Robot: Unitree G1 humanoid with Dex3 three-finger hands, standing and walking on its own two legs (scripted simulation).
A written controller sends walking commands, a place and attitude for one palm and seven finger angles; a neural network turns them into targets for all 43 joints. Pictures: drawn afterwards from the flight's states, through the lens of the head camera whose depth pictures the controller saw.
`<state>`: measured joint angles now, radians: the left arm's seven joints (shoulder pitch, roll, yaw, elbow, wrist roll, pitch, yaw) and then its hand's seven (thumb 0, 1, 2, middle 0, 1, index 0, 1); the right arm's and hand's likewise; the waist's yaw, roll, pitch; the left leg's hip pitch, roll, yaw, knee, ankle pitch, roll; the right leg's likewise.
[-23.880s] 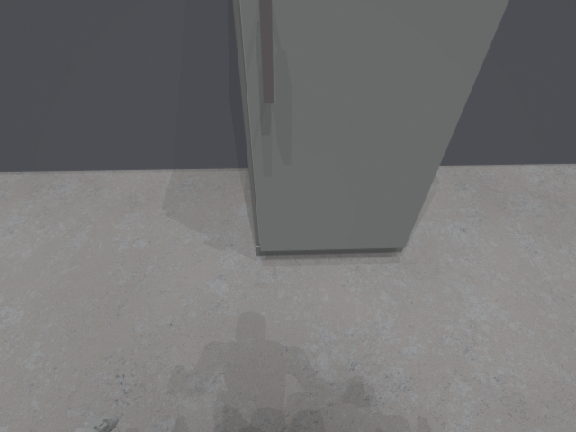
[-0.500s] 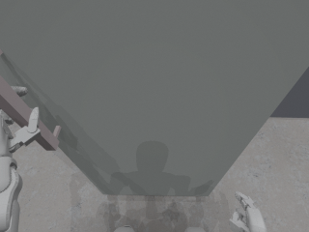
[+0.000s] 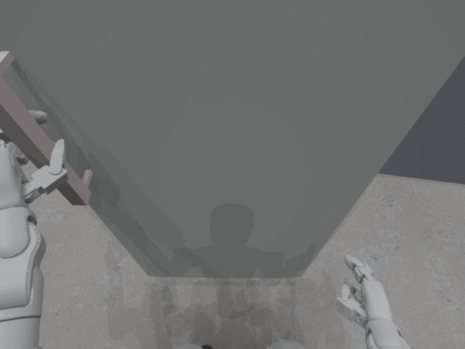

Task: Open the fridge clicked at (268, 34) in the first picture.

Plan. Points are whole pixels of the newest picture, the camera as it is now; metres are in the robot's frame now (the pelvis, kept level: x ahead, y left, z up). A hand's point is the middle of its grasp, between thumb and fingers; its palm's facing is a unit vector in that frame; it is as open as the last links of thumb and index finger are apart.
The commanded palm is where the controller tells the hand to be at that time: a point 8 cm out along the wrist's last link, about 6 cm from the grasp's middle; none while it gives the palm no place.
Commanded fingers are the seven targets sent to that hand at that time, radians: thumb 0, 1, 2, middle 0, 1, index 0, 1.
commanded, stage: walk backward, drawing the door open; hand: left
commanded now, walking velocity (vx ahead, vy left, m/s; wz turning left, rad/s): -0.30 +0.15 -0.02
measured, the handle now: (49, 142) +0.37 +0.30 +0.15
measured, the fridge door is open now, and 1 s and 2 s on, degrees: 8 43 70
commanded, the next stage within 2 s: none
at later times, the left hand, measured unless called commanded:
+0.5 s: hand (36, 291) +0.16 +0.22 +0.15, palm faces +0.37 -0.92 -0.12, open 6.8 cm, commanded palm +0.11 +0.27 +0.15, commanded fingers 0.00 0.90 0.90 -0.45 -1.40 -0.45 -1.40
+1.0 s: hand out of the picture +0.04 +0.13 +0.16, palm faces +0.50 -0.83 -0.24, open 7.3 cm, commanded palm -0.02 +0.16 +0.15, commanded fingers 0.00 0.90 0.90 -0.45 -1.40 -0.45 -1.40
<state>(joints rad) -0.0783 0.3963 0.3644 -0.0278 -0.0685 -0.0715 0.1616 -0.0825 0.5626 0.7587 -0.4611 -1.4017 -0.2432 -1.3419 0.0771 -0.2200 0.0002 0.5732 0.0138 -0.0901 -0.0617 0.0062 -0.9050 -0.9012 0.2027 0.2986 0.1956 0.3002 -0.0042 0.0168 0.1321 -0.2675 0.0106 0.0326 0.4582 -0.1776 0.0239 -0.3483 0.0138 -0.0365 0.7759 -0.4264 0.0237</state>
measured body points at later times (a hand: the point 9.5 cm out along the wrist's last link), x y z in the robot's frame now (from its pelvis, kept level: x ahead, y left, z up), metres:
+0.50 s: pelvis -0.13 +0.00 -0.01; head -0.10 +0.01 +0.44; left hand +0.14 +0.27 +0.16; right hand +0.03 -0.27 -0.10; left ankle -0.19 +0.13 -0.74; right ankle -0.02 -0.10 -0.74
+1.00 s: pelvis -0.18 -0.11 +0.00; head -0.10 -0.12 +0.44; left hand +0.00 +0.18 +0.17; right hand +0.08 -0.22 -0.12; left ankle -0.24 +0.04 -0.68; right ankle -0.17 -0.18 -0.74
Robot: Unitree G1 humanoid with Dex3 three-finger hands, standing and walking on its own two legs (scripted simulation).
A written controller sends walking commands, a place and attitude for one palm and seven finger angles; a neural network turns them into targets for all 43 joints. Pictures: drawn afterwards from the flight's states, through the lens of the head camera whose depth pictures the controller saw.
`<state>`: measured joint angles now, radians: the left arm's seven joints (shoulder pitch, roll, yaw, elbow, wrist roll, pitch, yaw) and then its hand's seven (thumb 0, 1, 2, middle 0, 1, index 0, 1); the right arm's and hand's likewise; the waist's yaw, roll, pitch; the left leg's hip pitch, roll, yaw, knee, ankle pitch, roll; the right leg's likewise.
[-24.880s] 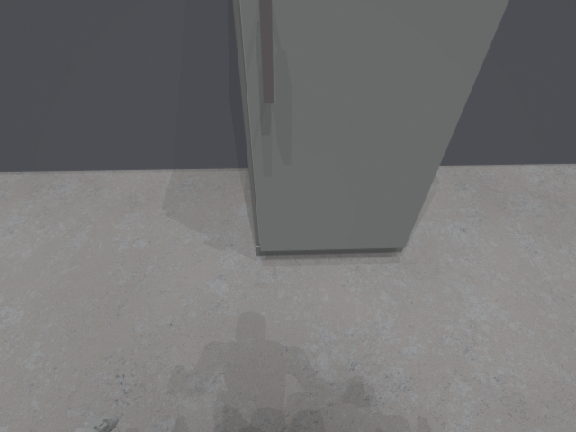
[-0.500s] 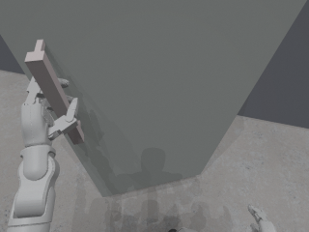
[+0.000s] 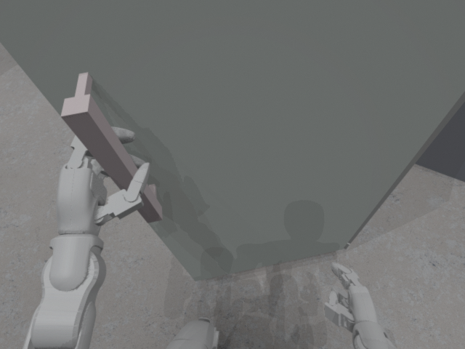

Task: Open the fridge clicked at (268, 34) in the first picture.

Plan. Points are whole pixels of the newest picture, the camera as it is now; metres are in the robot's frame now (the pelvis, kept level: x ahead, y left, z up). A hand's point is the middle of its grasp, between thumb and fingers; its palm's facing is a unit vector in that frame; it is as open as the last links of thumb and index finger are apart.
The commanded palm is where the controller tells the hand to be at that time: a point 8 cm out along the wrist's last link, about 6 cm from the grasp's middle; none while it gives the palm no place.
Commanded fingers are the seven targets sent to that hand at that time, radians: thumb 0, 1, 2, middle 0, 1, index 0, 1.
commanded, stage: walk backward, drawing the door open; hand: left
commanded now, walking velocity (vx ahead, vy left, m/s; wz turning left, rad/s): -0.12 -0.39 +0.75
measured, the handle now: (126, 161) +0.35 +0.16 +0.15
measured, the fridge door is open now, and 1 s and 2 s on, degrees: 43 70 75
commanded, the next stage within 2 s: stop walking and hold the door back in 1.08 s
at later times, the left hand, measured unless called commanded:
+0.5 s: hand (170, 291) +0.18 +0.07 +0.16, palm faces +0.38 -0.91 -0.18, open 7.2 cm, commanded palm +0.13 +0.10 +0.15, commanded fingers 0.00 0.90 0.90 -0.45 -1.40 -0.45 -1.40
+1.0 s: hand out of the picture +0.10 -0.01 +0.15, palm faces +0.75 -0.62 -0.22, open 7.0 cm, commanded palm +0.03 +0.00 +0.15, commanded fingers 0.00 0.90 0.90 -0.45 -1.40 -0.45 -1.40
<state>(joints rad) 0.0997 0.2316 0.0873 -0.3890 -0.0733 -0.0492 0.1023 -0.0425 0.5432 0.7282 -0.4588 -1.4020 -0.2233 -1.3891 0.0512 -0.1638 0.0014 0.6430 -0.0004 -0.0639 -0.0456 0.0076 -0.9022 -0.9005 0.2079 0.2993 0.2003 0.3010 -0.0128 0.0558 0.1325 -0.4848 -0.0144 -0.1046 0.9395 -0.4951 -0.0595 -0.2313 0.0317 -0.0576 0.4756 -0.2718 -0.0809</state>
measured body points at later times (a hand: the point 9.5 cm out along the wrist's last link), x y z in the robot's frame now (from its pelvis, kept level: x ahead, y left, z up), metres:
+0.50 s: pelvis -0.04 -0.16 +0.00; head +0.03 -0.12 +0.45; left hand +0.15 +0.12 +0.17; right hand +0.18 -0.29 -0.10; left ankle -0.07 +0.04 -0.74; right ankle +0.07 -0.35 -0.69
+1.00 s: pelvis +0.00 -0.34 +0.00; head +0.04 -0.27 +0.44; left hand +0.05 +0.02 +0.17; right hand +0.27 -0.40 -0.09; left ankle -0.06 -0.23 -0.74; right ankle +0.10 -0.44 -0.66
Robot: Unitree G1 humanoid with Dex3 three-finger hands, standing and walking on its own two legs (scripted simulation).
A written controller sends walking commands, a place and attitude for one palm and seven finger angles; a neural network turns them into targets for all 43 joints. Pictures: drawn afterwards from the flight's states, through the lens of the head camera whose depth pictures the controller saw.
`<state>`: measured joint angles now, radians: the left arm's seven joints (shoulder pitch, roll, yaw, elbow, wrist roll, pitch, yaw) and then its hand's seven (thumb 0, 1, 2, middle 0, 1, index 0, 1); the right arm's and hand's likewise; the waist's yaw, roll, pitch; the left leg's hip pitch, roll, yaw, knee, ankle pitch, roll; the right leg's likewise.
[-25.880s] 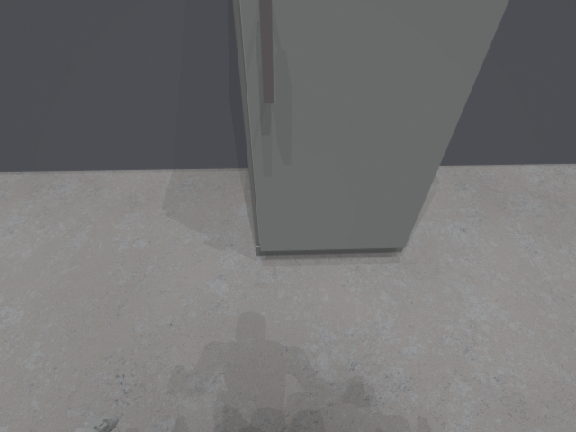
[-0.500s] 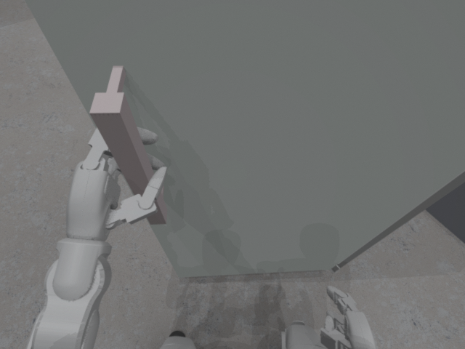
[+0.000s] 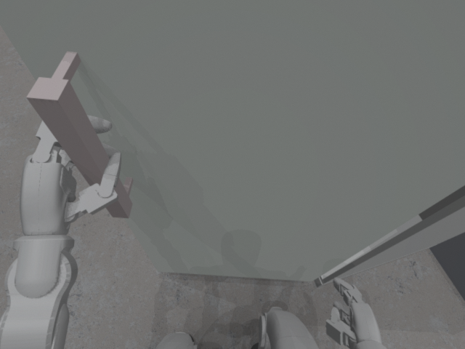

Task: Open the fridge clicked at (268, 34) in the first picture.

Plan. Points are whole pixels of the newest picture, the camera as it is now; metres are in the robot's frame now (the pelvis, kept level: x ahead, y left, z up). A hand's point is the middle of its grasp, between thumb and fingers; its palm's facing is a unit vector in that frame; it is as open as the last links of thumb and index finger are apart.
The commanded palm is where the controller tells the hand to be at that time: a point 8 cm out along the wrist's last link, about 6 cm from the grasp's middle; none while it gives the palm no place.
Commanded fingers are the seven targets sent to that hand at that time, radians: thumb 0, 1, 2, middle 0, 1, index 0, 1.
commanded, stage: walk backward, drawing the door open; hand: left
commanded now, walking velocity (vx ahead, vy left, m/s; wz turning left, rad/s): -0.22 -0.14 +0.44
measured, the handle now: (102, 153) +0.33 +0.21 +0.15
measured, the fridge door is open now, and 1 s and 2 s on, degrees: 70 75 72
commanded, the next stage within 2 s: stop walking and hold the door back in 0.08 s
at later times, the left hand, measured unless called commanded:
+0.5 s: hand (105, 227) +0.23 +0.17 +0.15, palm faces +0.59 -0.76 -0.29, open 6.5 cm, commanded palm +0.20 +0.22 +0.14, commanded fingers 0.00 0.90 0.90 -0.45 -1.40 -0.45 -1.40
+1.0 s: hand (103, 217) +0.24 +0.18 +0.16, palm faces +0.42 -0.88 -0.23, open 6.1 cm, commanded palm +0.20 +0.23 +0.14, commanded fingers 0.00 0.90 0.90 -0.45 -1.40 -0.45 -1.40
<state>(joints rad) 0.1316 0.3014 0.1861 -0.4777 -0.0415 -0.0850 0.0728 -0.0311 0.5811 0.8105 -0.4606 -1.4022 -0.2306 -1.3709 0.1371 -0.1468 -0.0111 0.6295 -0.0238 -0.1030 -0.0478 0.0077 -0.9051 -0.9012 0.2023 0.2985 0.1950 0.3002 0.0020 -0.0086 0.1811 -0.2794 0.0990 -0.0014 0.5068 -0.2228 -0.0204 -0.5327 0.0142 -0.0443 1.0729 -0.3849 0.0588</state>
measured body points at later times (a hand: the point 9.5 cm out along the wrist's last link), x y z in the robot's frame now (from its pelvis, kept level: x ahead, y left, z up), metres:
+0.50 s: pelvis -0.06 -0.16 +0.00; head -0.03 -0.19 +0.45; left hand +0.20 +0.21 +0.17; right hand +0.18 -0.39 -0.11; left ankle -0.12 -0.02 -0.66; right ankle +0.00 -0.24 -0.74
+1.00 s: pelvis -0.15 -0.13 +0.00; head -0.11 -0.12 +0.45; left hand +0.21 +0.22 +0.17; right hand -0.06 -0.35 -0.13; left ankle -0.16 -0.01 -0.74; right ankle -0.10 -0.25 -0.71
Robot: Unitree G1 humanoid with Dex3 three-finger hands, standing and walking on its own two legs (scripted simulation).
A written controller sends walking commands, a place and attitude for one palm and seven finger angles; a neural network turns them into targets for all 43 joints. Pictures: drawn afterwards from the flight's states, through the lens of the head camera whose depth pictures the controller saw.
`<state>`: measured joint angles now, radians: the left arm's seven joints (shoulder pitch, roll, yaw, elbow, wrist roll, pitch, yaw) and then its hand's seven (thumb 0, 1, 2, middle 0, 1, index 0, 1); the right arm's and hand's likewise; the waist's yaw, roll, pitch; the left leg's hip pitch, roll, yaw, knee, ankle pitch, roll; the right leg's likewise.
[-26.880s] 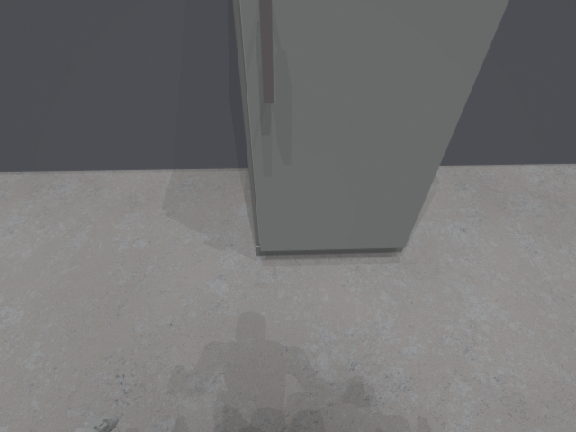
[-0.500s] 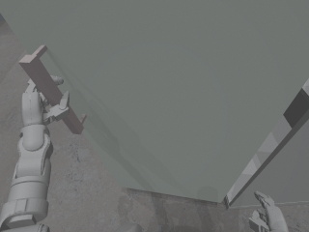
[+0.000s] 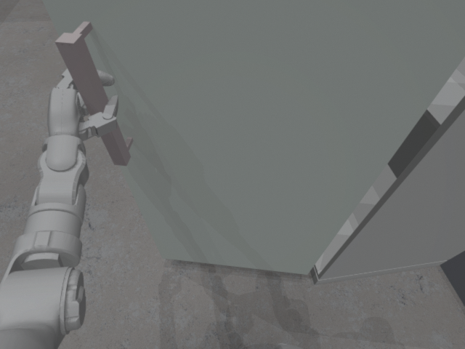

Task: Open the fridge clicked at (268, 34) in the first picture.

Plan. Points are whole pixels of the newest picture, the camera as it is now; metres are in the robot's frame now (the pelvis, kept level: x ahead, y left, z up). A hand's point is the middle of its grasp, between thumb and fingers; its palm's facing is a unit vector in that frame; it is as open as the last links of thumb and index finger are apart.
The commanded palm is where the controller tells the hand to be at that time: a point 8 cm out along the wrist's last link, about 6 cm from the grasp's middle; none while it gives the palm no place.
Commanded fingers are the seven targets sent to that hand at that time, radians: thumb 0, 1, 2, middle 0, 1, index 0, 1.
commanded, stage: stop walking and hold the door back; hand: left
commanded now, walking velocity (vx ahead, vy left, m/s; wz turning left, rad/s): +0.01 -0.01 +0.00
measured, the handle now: (106, 103) +0.48 +0.25 +0.15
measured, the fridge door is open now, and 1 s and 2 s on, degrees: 75 72 72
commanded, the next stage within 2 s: loosen the grip on the handle in 0.32 s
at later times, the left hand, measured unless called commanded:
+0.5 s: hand (106, 111) +0.45 +0.24 +0.16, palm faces +0.21 -0.95 -0.21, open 6.5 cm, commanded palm +0.40 +0.28 +0.15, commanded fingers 0.00 0.30 0.61 -0.45 -1.40 -0.45 -1.40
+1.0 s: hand (107, 109) +0.47 +0.25 +0.14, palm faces +0.28 -0.94 -0.19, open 13.9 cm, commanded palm +0.43 +0.29 +0.15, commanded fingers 0.00 -0.55 0.20 -0.25 -1.15 -0.25 -1.15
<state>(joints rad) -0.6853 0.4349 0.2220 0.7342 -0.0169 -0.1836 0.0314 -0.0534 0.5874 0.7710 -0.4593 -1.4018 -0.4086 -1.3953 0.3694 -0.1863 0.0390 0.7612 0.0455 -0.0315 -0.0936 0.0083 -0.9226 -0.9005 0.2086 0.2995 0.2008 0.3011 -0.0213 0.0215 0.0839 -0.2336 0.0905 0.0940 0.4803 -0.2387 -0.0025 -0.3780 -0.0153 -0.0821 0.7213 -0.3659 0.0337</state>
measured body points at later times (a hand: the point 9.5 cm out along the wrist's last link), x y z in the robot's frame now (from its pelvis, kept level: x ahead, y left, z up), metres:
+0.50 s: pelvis +0.00 +0.01 -0.01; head +0.02 +0.03 +0.44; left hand +0.43 +0.29 +0.17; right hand +0.11 -0.26 -0.09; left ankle +0.05 +0.12 -0.74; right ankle +0.02 -0.11 -0.74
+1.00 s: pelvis +0.03 +0.00 -0.01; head +0.08 +0.01 +0.43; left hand +0.45 +0.30 +0.15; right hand +0.05 -0.28 -0.13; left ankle +0.05 +0.12 -0.74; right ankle +0.01 -0.11 -0.74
